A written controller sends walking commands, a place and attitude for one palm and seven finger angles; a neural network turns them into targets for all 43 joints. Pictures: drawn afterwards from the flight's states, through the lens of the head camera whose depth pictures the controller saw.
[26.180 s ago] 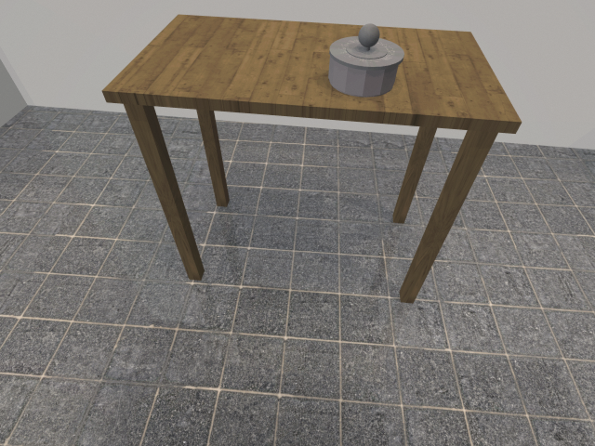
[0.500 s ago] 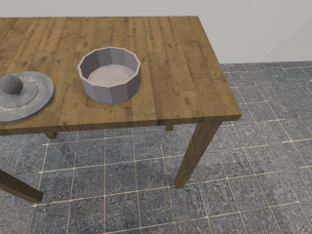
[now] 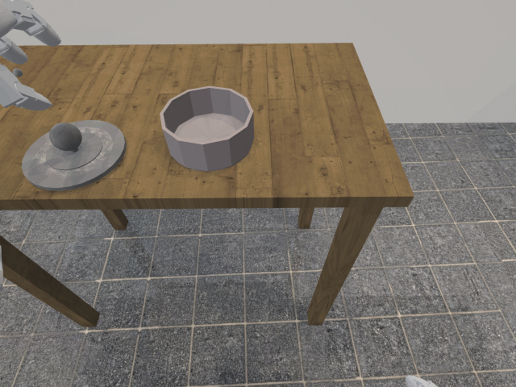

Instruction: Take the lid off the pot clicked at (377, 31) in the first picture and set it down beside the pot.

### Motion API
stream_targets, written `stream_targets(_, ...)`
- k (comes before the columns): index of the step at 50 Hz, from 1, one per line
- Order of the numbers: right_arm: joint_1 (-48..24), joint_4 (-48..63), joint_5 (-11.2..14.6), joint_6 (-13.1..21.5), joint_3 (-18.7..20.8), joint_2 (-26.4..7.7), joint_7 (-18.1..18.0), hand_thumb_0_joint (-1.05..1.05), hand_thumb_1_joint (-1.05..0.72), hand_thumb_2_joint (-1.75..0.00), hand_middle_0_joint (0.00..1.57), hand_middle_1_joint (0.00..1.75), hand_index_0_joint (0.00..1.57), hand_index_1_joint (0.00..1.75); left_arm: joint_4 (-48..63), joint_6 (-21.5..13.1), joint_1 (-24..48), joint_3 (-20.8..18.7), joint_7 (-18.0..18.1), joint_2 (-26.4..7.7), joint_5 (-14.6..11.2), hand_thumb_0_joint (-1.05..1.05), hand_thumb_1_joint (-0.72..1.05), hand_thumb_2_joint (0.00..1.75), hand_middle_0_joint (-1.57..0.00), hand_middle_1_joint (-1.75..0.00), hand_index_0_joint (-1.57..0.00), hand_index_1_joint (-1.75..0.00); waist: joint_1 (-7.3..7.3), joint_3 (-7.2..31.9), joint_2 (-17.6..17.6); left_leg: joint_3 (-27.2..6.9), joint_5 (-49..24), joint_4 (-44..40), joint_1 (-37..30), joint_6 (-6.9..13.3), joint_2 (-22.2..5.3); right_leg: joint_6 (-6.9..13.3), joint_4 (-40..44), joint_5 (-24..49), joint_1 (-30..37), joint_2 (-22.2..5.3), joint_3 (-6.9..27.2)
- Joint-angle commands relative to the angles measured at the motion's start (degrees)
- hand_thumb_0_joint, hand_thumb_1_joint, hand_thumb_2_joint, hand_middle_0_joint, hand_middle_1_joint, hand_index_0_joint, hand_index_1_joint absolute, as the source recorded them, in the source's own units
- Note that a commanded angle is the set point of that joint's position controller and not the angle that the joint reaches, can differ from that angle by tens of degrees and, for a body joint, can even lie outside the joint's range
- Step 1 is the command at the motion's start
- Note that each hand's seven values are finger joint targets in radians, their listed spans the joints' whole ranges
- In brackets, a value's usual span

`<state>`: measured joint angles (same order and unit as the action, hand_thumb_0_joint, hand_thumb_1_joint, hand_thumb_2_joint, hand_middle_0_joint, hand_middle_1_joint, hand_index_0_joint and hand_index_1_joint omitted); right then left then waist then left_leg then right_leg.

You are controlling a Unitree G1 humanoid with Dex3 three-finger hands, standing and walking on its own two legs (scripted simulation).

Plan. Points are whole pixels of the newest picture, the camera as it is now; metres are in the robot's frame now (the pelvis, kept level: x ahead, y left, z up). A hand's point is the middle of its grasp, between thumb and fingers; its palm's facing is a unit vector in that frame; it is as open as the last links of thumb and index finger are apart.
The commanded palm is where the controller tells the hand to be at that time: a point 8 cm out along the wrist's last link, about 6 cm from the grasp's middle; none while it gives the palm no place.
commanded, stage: draw the hand back to the body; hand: left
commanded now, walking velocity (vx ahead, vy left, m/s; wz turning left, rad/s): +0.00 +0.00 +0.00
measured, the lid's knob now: (65, 136) +0.49 +0.35 +0.11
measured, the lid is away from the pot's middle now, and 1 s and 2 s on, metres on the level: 0.25 0.25 0.25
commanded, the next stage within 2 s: step back with the hand held close in 1.72 s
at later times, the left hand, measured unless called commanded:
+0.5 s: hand (30, 61) +0.39 +0.25 +0.30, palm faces +0.51 -0.83 -0.22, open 9.8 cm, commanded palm +0.33 +0.28 +0.30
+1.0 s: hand (15, 127) +0.30 +0.22 +0.29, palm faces +0.52 -0.82 -0.21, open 7.6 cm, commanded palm +0.24 +0.26 +0.29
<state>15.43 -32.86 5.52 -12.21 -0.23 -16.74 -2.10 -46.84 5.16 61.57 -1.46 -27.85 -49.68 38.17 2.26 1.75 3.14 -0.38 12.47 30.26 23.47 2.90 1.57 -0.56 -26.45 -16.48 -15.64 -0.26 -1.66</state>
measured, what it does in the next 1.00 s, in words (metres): stands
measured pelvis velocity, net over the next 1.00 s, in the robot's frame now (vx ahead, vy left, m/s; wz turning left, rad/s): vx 0.01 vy -0.05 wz -0.04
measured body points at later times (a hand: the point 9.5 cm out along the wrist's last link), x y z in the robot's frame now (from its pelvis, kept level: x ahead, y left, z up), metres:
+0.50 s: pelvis +0.02 -0.04 +0.01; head +0.01 -0.05 +0.46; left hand +0.36 +0.29 +0.32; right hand +0.14 -0.31 -0.10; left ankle +0.03 +0.09 -0.74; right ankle -0.04 -0.13 -0.74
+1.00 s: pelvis +0.01 -0.05 +0.01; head -0.01 -0.07 +0.46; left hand +0.27 +0.27 +0.30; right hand +0.21 -0.28 -0.08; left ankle +0.03 +0.09 -0.74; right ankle -0.04 -0.13 -0.74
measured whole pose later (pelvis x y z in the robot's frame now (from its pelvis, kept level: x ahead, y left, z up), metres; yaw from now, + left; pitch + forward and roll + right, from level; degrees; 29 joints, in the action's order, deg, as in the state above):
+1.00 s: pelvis +0.01 -0.05 +0.01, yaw -2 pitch -2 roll +0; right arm 7.5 -39.2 2.0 3.0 -1.8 -13.6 -3.6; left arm 9.3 -1.0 9.6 -24.8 5.6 -26.5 -5.5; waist -3.8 1.4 2.8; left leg 0.8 11.7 23.2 9.3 -0.9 -1.8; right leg 2.6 -21.0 -15.6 -3.2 2.9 0.0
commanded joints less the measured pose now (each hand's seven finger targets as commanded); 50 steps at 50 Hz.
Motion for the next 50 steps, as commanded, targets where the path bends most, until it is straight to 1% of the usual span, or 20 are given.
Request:
stream_targets(1, 2.08, 6.04, -0.91, 6.76, 1.49, -8.43, -2.39, 0.00, -0.90, -0.90, 0.20, 0.30, 0.20, 0.30, 13.85, -8.13, 22.09, -13.21, 20.03, -3.53, -29.37, 0.00, -0.10, 0.82, -0.43, -0.71, -0.43, -0.71, 1.96, 15.41, -0.14, -5.29, 1.48, -6.77, -23.78, -0.05, -4.60, 3.69, 5.72, 4.12, -4.41, 2.00, 0.55)
stream_targets(3, 0.79, 5.96, -1.46, 8.55, 1.70, -8.09, -2.35, 0.00, -0.90, -0.90, 0.20, 0.30, 0.20, 0.30, 21.10, -9.99, 19.72, -18.54, 24.72, -6.14, -32.71, 0.00, -0.10, 0.82, -0.43, -0.71, -0.43, -0.71, 0.86, 19.11, 2.61, -3.89, -6.31, -6.22, -24.51, -0.69, -4.18, 3.69, 5.77, 8.19, 0.44, 1.84, 0.67)
stream_targets(4, 0.31, 5.43, -1.72, 9.11, 1.77, -7.94, -2.17, 0.00, -0.90, -0.90, 0.20, 0.30, 0.20, 0.30, 21.82, -10.17, 17.14, -19.81, 26.34, -5.76, -33.92, 0.00, -0.07, 0.82, -0.42, -0.70, -0.42, -0.70, 0.48, 18.49, 2.54, -2.90, -9.59, -6.04, -23.88, -1.00, -4.18, 3.67, 5.86, 9.87, 1.74, 2.02, 0.45)
stream_targets(7, -1.27, 3.77, -1.90, 10.20, 1.55, -7.65, -1.87, 0.00, -0.90, -0.90, 0.20, 0.30, 0.20, 0.30, 22.36, -9.97, 11.84, -19.42, 29.02, -2.24, -37.15, 0.00, 0.00, 0.83, -0.41, -0.67, -0.41, -0.67, 0.14, 13.21, 4.84, -0.76, -7.34, -7.50, -20.19, -1.33, -3.85, 3.40, 7.12, 9.74, 3.21, 2.16, 0.59)
stream_targets(9, -3.00, 4.58, -2.21, 11.89, 1.70, -7.43, -1.58, 0.00, -0.90, -0.90, 0.20, 0.30, 0.20, 0.30, 33.17, -11.46, 13.23, -22.74, 30.58, -5.35, -37.75, 0.00, 0.05, 0.83, -0.40, -0.65, -0.40, -0.65, -0.85, 18.04, 9.60, -0.99, -11.91, -7.26, -23.21, -1.64, -3.65, 3.65, 6.87, 12.37, 5.80, 2.17, 0.70)
stream_targets(12, -4.14, 3.66, -2.90, 12.81, 1.80, -7.27, -1.47, 0.00, -0.90, -0.90, 0.20, 0.30, 0.20, 0.30, 33.04, -11.32, 2.56, -26.89, 32.09, -6.12, -38.63, 0.00, 0.13, 0.84, -0.38, -0.62, -0.38, -0.62, -1.98, 16.29, 4.82, 0.24, -16.09, -6.99, -20.70, -1.44, -3.70, 3.28, 6.65, 16.60, 8.53, 2.33, 0.41)
stream_targets(13, -4.57, 3.99, -2.78, 13.20, 2.03, -7.36, -1.34, 0.00, -0.90, -0.90, 0.20, 0.30, 0.20, 0.30, 36.57, -11.53, 0.43, -27.50, 32.27, -5.96, -39.16, 0.00, 0.15, 0.84, -0.37, -0.60, -0.37, -0.60, -2.28, 18.48, 3.18, 0.68, -17.32, -6.86, -21.20, -1.26, -3.55, 3.04, 6.37, 18.56, 10.46, 2.30, 0.48)
stream_targets(16, -5.59, 3.26, -2.67, 13.81, 2.39, -7.20, -1.30, 0.00, -0.90, -0.90, 0.20, 0.30, 0.20, 0.30, 39.60, -11.19, -4.41, -26.59, 32.36, -2.89, -39.83, 0.00, 0.23, 0.85, -0.35, -0.57, -0.35, -0.57, -2.43, 17.61, 2.40, 2.00, -20.82, -6.05, -20.75, -0.74, -3.29, 2.52, 6.36, 22.74, 11.11, 2.23, 0.66)
stream_targets(18, -6.19, 2.70, -2.66, 13.91, 2.49, -7.26, -1.39, 0.00, -0.90, -0.90, 0.20, 0.30, 0.20, 0.30, 39.25, -10.35, -9.12, -28.22, 32.69, -3.43, -40.24, 0.00, 0.28, 0.85, -0.34, -0.55, -0.34, -0.55, -2.76, 15.75, 0.17, 2.80, -19.25, -6.04, -19.49, -0.30, -2.92, 2.07, 6.37, 23.88, 10.98, 2.25, 0.94)
stream_targets(20, -7.17, 2.44, -2.45, 14.14, 2.43, -6.96, -1.56, 0.00, -0.90, -0.90, 0.20, 0.30, 0.20, 0.30, 40.76, -9.95, -10.20, -26.74, 32.63, -1.37, -40.72, 0.00, 0.33, 0.85, -0.33, -0.53, -0.33, -0.53, -2.57, 14.41, -0.92, 3.41, -17.64, -6.07, -18.92, 0.01, -2.57, 1.66, 6.54, 24.37, 10.51, 2.08, 1.13)
stream_targets(24, -9.60, 2.53, -2.31, 15.03, 2.17, -6.19, -1.59, 0.00, -0.90, -0.90, 0.20, 0.30, 0.20, 0.30, 48.63, -10.09, -12.08, -26.38, 32.82, 0.11, -41.17, 0.00, 0.43, 0.86, -0.31, -0.49, -0.31, -0.49, -3.09, 15.01, 1.89, 3.77, -18.87, -5.55, -20.25, 0.20, -2.04, 1.28, 6.09, 27.48, 11.14, 1.60, 1.54)
stream_targets(30, -11.27, 1.86, -2.68, 15.70, 1.85, -5.88, -1.88, 0.00, -0.90, -0.90, 0.20, 0.30, 0.20, 0.30, 51.37, -9.32, -19.72, -29.37, 33.47, -0.09, -42.04, 0.00, 0.58, 0.87, -0.27, -0.43, -0.27, -0.43, -3.88, 13.68, -1.60, 3.84, -16.44, -5.55, -19.37, 0.22, -1.70, 0.13, 5.87, 29.57, 11.35, 0.90, 1.81)
stream_targets(31, -11.72, 1.95, -2.66, 15.85, 1.83, -5.82, -1.84, 0.00, -0.90, -0.90, 0.20, 0.30, 0.20, 0.30, 53.95, -9.68, -19.70, -29.25, 33.36, 0.10, -41.96, 0.00, 0.60, 0.88, -0.27, -0.42, -0.27, -0.42, -4.02, 14.26, 0.68, 4.09, -17.19, -5.34, -19.89, 0.17, -1.60, 0.28, 5.67, 30.45, 11.83, 0.81, 1.82)
stream_targets(33, -12.79, 2.18, -2.72, 16.41, 1.59, -5.02, -1.76, 0.00, -0.90, -0.90, 0.20, 0.30, 0.20, 0.30, 57.08, -9.79, -20.65, -27.53, 33.51, 2.92, -42.36, 0.00, 0.65, 0.88, -0.26, -0.40, -0.26, -0.40, -3.90, 13.85, 1.30, 4.11, -17.36, -5.48, -21.06, 0.06, -1.68, 0.30, 5.99, 29.13, 10.82, 1.10, 1.83)
stream_targets(36, -12.79, 1.46, -2.94, 16.44, 1.50, -5.22, -1.88, 0.00, -0.90, -0.90, 0.20, 0.30, 0.20, 0.30, 55.38, -9.12, -24.97, -29.05, 33.73, 2.76, -42.65, 0.00, 0.73, 0.89, -0.24, -0.37, -0.24, -0.37, -4.15, 11.24, -1.81, 4.00, -15.23, -5.85, -19.93, 0.04, -1.79, 0.11, 6.63, 27.61, 10.03, 1.19, 1.64)
stream_targets(38, -14.04, 2.02, -2.90, 16.77, 1.18, -4.44, -1.90, 0.00, -0.90, -0.90, 0.20, 0.30, 0.20, 0.30, 59.47, -9.36, -25.32, -27.10, 33.60, 5.07, -42.92, 0.00, 0.78, 0.89, -0.23, -0.35, -0.23, -0.35, -4.22, 11.38, 1.36, 4.16, -15.06, -6.34, -21.26, 0.01, -1.68, 0.51, 7.01, 25.19, 9.80, 1.44, 1.69)
stream_targets(41, -14.22, 1.84, -3.20, 17.14, 1.08, -4.55, -2.01, 0.00, -0.90, -0.90, 0.20, 0.30, 0.20, 0.30, 61.30, -9.22, -28.83, -29.77, 33.88, 3.61, -43.31, 0.00, 0.85, 0.90, -0.21, -0.32, -0.21, -0.32, -4.78, 11.31, -0.76, 3.81, -14.78, -6.54, -21.18, 0.02, -1.76, 0.38, 7.19, 25.69, 10.55, 1.32, 1.59)
stream_targets(43, -15.01, 2.00, -3.33, 17.39, 0.79, -3.84, -2.04, 0.00, -0.90, -0.90, 0.20, 0.30, 0.20, 0.30, 62.63, -9.18, -31.16, -28.64, 33.80, 5.79, -43.60, 0.00, 0.90, 0.90, -0.20, -0.30, -0.20, -0.30, -4.85, 10.58, -0.59, 3.98, -14.56, -6.92, -21.36, -0.02, -1.76, 0.37, 7.39, 24.82, 10.47, 1.38, 1.62)
stream_targets(46, -15.57, 2.03, -3.42, 17.98, 0.71, -3.63, -1.95, 0.00, -0.90, -0.90, 0.20, 0.30, 0.20, 0.30, 67.13, -9.47, -33.45, -28.50, 33.82, 6.93, -43.64, 0.00, 0.90, 0.90, -0.20, -0.30, -0.20, -0.30, -4.98, 10.38, 2.23, 4.16, -15.45, -7.09, -22.47, -0.11, -1.81, 0.78, 7.65, 24.13, 10.14, 1.63, 1.41)
stream_targets(50, -15.85, 1.75, -3.72, 18.55, 0.75, -3.27, -2.02, 0.00, -0.90, -0.90, 0.20, 0.30, 0.20, 0.30, 68.69, -9.46, -39.32, -29.72, 34.17, 7.97, -44.07, 0.00, 0.90, 0.90, -0.20, -0.30, -0.20, -0.30, -5.39, 8.87, -0.50, 3.84, -14.77, -7.87, -22.13, -0.20, -2.05, 0.81, 8.14, 22.45, 10.12, 2.01, 1.07)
